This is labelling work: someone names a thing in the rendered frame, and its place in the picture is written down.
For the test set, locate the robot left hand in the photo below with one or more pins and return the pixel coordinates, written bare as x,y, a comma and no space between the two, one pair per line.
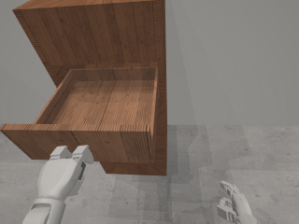
58,177

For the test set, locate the right robot forearm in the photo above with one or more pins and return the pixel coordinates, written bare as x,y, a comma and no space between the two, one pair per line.
246,219

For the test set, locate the robot right hand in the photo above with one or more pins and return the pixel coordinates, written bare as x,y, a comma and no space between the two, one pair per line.
231,209

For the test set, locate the drawer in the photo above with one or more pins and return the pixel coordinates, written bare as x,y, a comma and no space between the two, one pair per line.
111,110

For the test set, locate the left robot forearm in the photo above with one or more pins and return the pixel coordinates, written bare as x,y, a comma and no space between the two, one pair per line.
45,210

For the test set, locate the handle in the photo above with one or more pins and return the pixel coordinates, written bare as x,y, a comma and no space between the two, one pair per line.
83,165

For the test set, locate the cabinet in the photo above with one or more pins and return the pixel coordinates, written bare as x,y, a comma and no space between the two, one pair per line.
90,34

